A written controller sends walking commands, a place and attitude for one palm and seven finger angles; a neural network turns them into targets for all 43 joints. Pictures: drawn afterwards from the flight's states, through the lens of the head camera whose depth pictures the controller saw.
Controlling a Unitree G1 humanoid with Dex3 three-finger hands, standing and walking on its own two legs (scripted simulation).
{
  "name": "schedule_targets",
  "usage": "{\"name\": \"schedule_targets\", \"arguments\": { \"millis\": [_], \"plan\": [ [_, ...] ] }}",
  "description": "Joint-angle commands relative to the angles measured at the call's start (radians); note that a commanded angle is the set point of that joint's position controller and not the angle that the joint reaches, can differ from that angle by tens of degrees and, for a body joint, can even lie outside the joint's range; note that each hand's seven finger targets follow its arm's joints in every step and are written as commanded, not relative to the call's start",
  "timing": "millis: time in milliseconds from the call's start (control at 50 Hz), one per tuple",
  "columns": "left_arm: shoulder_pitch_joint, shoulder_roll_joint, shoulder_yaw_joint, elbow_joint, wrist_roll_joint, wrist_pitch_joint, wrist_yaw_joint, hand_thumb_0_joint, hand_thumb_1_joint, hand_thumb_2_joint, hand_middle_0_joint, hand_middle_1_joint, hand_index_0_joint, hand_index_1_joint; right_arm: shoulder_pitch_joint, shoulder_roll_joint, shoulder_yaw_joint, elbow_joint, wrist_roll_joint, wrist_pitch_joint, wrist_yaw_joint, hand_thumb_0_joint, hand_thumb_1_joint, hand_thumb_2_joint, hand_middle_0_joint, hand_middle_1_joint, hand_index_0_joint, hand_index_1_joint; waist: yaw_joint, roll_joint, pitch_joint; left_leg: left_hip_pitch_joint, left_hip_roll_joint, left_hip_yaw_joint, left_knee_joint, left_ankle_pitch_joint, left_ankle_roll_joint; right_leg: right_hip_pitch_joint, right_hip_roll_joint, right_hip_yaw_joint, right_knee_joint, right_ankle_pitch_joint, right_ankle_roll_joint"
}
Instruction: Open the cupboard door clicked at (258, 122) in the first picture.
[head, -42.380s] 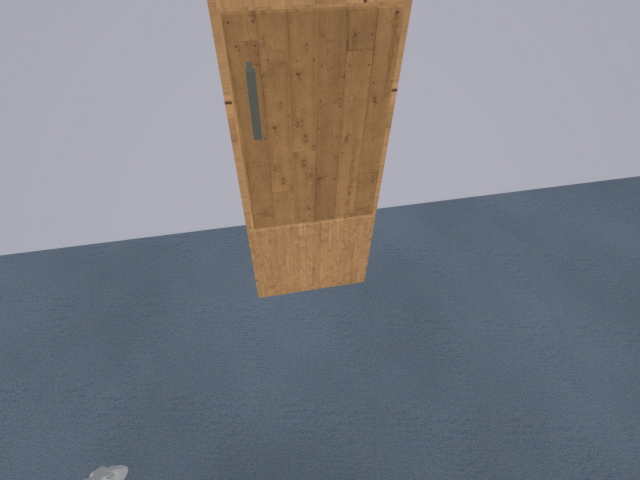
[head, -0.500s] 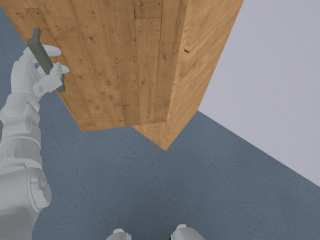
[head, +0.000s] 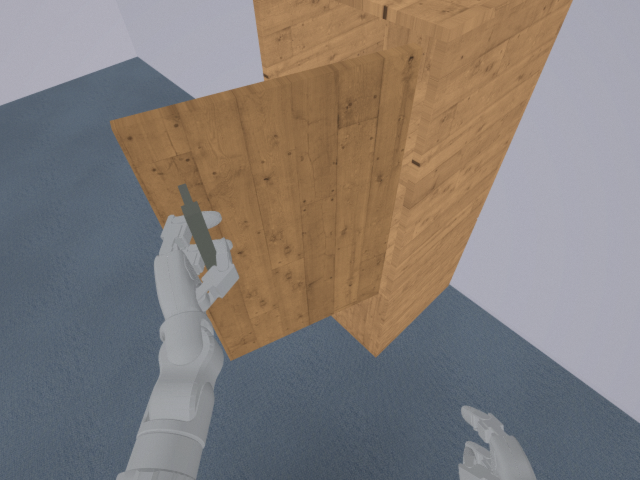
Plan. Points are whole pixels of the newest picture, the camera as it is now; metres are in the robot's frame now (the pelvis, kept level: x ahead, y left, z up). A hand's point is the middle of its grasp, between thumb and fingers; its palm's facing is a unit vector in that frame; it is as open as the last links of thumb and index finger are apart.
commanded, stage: pull the door open along its arc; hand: left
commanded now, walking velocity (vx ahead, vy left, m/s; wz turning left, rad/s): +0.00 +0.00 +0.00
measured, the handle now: (203, 240) +0.40 +0.17 +0.08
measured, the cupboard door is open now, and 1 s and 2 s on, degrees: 73 91 93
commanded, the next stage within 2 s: open thumb and fingers to let go in 0.30 s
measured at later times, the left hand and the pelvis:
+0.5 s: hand (285, 320) +0.28 +0.05 +0.09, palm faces +0.35 -0.94 -0.01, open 6.0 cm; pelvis -0.01 -0.03 +0.00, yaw +3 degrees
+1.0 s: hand (282, 313) +0.29 +0.06 +0.09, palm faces +0.33 -0.94 -0.01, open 13.6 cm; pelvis -0.02 -0.01 +0.00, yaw +2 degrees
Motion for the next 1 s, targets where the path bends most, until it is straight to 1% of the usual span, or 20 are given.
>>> {"name": "schedule_targets", "arguments": {
  "millis": [0,60,80,100,160,200,300,320,380,400,460,480,500,580,660,700,740,780,820,980],
  "plan": [
    [-0.157,0.082,-0.02,-0.271,0.09,-0.041,0.127,0.0,0.9,0.9,-0.4,-1.35,-0.4,-1.35,-0.008,-0.108,-0.041,-0.108,-0.02,-0.016,-0.021,0.0,-0.9,-0.9,0.2,0.3,0.2,0.3,0.004,-0.107,-0.228,0.143,-0.037,-0.011,-0.067,0.322,0.025,0.18,-0.001,0.002,-0.106,0.462,0.011],
    [-0.105,0.014,-0.109,-0.336,0.113,-0.039,0.123,0.0,0.9,0.9,-0.4,-1.35,-0.4,-1.35,-0.031,-0.095,-0.039,-0.117,-0.026,-0.014,-0.03,0.0,-0.9,-0.9,0.2,0.3,0.2,0.3,0.01,-0.064,-0.24,0.179,-0.04,-0.006,-0.074,0.33,0.025,0.199,-0.009,0.005,-0.113,0.489,0.008],
    [-0.071,-0.009,-0.135,-0.352,0.111,-0.037,0.119,0.0,0.9,0.9,-0.4,-1.35,-0.4,-1.35,-0.037,-0.091,-0.037,-0.12,-0.026,-0.016,-0.032,0.0,-0.9,-0.9,0.2,0.3,0.2,0.3,0.009,-0.067,-0.23,0.187,-0.04,-0.006,-0.076,0.33,0.025,0.205,-0.011,0.004,-0.118,0.499,0.009],
    [-0.045,-0.024,-0.153,-0.353,0.105,-0.033,0.113,0.0,0.9,0.9,-0.4,-1.35,-0.4,-1.35,-0.04,-0.094,-0.036,-0.121,-0.027,-0.016,-0.035,0.0,-0.9,-0.9,0.2,0.3,0.2,0.3,0.004,-0.105,-0.217,0.185,-0.04,-0.01,-0.076,0.322,0.027,0.211,-0.012,0.008,-0.132,0.503,0.013],
    [0.006,-0.061,-0.194,-0.398,0.089,-0.035,0.108,0.0,0.9,0.9,-0.4,-1.35,-0.4,-1.35,-0.069,-0.083,-0.029,-0.126,-0.026,-0.024,-0.042,0.0,-0.9,-0.9,0.2,0.3,0.2,0.3,0.008,-0.106,-0.181,0.188,-0.044,-0.015,-0.085,0.287,0.025,0.216,-0.023,0.016,-0.149,0.499,0.021],
    [0.05,-0.081,-0.225,-0.41,0.095,-0.035,0.117,0.0,0.9,0.9,-0.4,-1.35,-0.4,-1.35,-0.079,-0.081,-0.026,-0.128,-0.027,-0.03,-0.043,0.0,-0.9,-0.9,0.2,0.3,0.2,0.3,0.009,-0.133,-0.146,0.182,-0.046,-0.021,-0.088,0.271,0.026,0.217,-0.029,0.022,-0.165,0.482,0.023],
    [0.2,-0.141,-0.311,-0.492,0.142,-0.035,0.161,0.0,0.9,0.9,-0.4,-1.35,-0.4,-1.35,-0.091,-0.067,-0.03,-0.139,-0.03,-0.046,-0.029,0.0,-0.9,-0.9,0.2,0.3,0.2,0.3,0.019,-0.134,-0.142,0.191,-0.05,-0.026,-0.078,0.291,0.027,0.231,-0.04,0.026,-0.159,0.518,0.023],
    [0.164,-0.124,-0.303,-0.509,0.152,-0.037,0.176,0.0,0.9,0.9,-0.4,-1.35,-0.4,-1.35,-0.09,-0.07,-0.031,-0.139,-0.036,-0.049,-0.029,0.0,-0.9,-0.9,0.2,0.3,0.2,0.3,0.014,-0.128,-0.151,0.186,-0.052,-0.027,-0.074,0.286,0.027,0.221,-0.043,0.028,-0.153,0.516,0.025],
    [-0.011,-0.097,-0.287,-0.446,0.186,-0.036,0.218,0.0,0.9,0.9,-0.4,-1.35,-0.4,-1.35,-0.11,-0.069,-0.023,-0.106,-0.043,-0.047,-0.04,0.0,-0.9,-0.9,0.2,0.3,0.2,0.3,-0.011,-0.149,-0.087,0.154,-0.059,-0.037,-0.049,0.217,0.031,0.147,-0.054,0.058,-0.185,0.379,0.026],
    [-0.032,-0.095,-0.28,-0.428,0.185,-0.037,0.224,0.0,0.83,0.87,-0.395,-1.342,-0.395,-1.342,-0.117,-0.064,-0.024,-0.095,-0.042,-0.048,-0.045,0.0,-0.9,-0.9,0.2,0.3,0.2,0.3,-0.008,-0.162,-0.073,0.157,-0.059,-0.038,-0.044,0.202,0.031,0.138,-0.056,0.069,-0.205,0.335,0.027],
    [-0.045,-0.091,-0.259,-0.4,0.156,-0.044,0.221,0.0,0.62,0.78,-0.38,-1.32,-0.38,-1.32,-0.142,-0.06,-0.02,-0.09,-0.041,-0.045,-0.057,0.0,-0.9,-0.9,0.2,0.3,0.2,0.3,0.006,-0.145,-0.116,0.158,-0.066,-0.038,-0.051,0.182,0.029,0.16,-0.063,0.085,-0.218,0.287,0.024],
    [-0.053,-0.106,-0.269,-0.392,0.154,-0.044,0.216,0.0,0.55,0.75,-0.375,-1.313,-0.375,-1.313,-0.14,-0.058,-0.02,-0.089,-0.041,-0.046,-0.057,0.0,-0.9,-0.9,0.2,0.3,0.2,0.3,0.007,-0.124,-0.128,0.164,-0.067,-0.036,-0.052,0.193,0.03,0.163,-0.061,0.079,-0.207,0.309,0.023],
    [-0.042,-0.107,-0.269,-0.368,0.157,-0.04,0.211,0.0,0.48,0.72,-0.37,-1.305,-0.37,-1.305,-0.134,-0.06,-0.022,-0.086,-0.04,-0.044,-0.057,0.0,-0.9,-0.9,0.2,0.3,0.2,0.3,0.011,-0.146,-0.141,0.168,-0.064,-0.039,-0.057,0.202,0.03,0.171,-0.057,0.067,-0.201,0.325,0.021],
    [-0.052,-0.138,-0.297,-0.361,0.16,-0.04,0.195,0.0,0.2,0.6,-0.35,-1.275,-0.35,-1.275,-0.12,-0.06,-0.025,-0.088,-0.039,-0.038,-0.055,0.0,-0.9,-0.9,0.2,0.3,0.2,0.3,0.009,-0.124,-0.188,0.182,-0.06,-0.036,-0.063,0.253,0.03,0.187,-0.048,0.035,-0.148,0.435,0.02],
    [-0.086,-0.166,-0.33,-0.36,0.169,-0.04,0.195,0.0,-0.08,0.48,-0.33,-1.245,-0.33,-1.245,-0.116,-0.062,-0.026,-0.096,-0.037,-0.04,-0.048,0.0,-0.9,-0.9,0.2,0.3,0.2,0.3,-0.001,-0.126,-0.174,0.189,-0.055,-0.038,-0.061,0.257,0.031,0.156,-0.037,0.014,-0.136,0.409,0.014],
    [-0.071,-0.166,-0.326,-0.333,0.164,-0.035,0.197,0.0,-0.22,0.42,-0.32,-1.23,-0.32,-1.23,-0.124,-0.064,-0.025,-0.099,-0.036,-0.04,-0.048,0.0,-0.9,-0.9,0.2,0.3,0.2,0.3,0.004,-0.159,-0.146,0.179,-0.053,-0.042,-0.062,0.241,0.031,0.146,-0.032,0.011,-0.148,0.37,0.013],
    [-0.074,-0.149,-0.3,-0.342,0.154,-0.035,0.201,0.0,-0.36,0.36,-0.31,-1.215,-0.31,-1.215,-0.129,-0.063,-0.026,-0.102,-0.037,-0.038,-0.049,0.0,-0.9,-0.9,0.2,0.3,0.2,0.3,0.016,-0.144,-0.169,0.181,-0.055,-0.038,-0.066,0.24,0.03,0.159,-0.031,0.012,-0.145,0.36,0.01],
    [-0.106,-0.161,-0.311,-0.338,0.154,-0.028,0.205,0.0,-0.5,0.3,-0.3,-1.2,-0.3,-1.2,-0.132,-0.062,-0.021,-0.101,-0.035,-0.035,-0.049,0.0,-0.9,-0.9,0.2,0.3,0.2,0.3,0.009,-0.149,-0.153,0.176,-0.056,-0.04,-0.065,0.233,0.03,0.151,-0.033,0.014,-0.152,0.345,0.011],
    [-0.115,-0.158,-0.304,-0.32,0.156,-0.022,0.213,0.0,-0.5,0.3,-0.3,-1.2,-0.3,-1.2,-0.137,-0.061,-0.019,-0.099,-0.035,-0.035,-0.049,0.0,-0.9,-0.9,0.2,0.3,0.2,0.3,0.011,-0.133,-0.146,0.178,-0.054,-0.04,-0.071,0.22,0.029,0.139,-0.029,0.008,-0.155,0.303,0.007],
    [-0.157,-0.17,-0.311,-0.298,0.167,-0.008,0.245,0.0,-0.5,0.3,-0.233,-0.8,-0.233,-0.8,-0.148,-0.06,-0.019,-0.094,-0.036,-0.027,-0.048,0.0,-0.9,-0.9,0.2,0.3,0.2,0.3,0.012,-0.123,-0.151,0.175,-0.052,-0.041,-0.073,0.202,0.029,0.12,-0.019,-0.001,-0.153,0.242,-0.002]
  ]
}}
